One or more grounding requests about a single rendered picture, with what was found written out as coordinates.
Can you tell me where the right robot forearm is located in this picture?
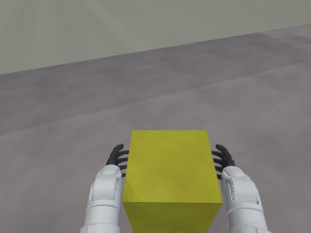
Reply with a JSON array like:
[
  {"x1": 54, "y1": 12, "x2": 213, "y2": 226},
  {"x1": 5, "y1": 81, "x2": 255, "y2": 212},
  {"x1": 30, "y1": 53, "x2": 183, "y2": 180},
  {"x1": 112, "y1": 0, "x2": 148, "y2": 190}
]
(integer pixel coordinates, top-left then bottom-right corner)
[{"x1": 221, "y1": 166, "x2": 271, "y2": 233}]

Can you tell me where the robot left hand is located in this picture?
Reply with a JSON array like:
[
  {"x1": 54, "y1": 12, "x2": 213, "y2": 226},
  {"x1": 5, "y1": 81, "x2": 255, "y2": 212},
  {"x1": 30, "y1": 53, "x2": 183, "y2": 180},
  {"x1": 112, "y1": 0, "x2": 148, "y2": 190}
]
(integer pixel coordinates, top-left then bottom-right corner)
[{"x1": 106, "y1": 144, "x2": 129, "y2": 178}]

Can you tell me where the left robot forearm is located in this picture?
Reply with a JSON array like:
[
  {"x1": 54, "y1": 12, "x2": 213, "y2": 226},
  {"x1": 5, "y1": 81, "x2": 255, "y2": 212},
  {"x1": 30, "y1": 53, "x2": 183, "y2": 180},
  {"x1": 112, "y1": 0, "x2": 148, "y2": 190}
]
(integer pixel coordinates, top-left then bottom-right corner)
[{"x1": 79, "y1": 164, "x2": 122, "y2": 233}]

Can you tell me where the robot right hand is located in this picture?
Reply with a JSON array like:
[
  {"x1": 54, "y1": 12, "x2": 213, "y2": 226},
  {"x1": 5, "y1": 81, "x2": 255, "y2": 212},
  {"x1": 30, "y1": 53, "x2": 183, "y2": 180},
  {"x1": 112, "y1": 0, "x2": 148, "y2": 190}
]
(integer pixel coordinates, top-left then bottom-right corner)
[{"x1": 211, "y1": 144, "x2": 235, "y2": 180}]

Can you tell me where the carton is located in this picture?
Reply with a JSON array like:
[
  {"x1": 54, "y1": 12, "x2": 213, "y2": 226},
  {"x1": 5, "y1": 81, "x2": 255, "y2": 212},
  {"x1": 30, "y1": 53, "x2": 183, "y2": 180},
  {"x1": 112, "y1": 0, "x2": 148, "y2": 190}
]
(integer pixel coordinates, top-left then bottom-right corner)
[{"x1": 121, "y1": 130, "x2": 223, "y2": 233}]

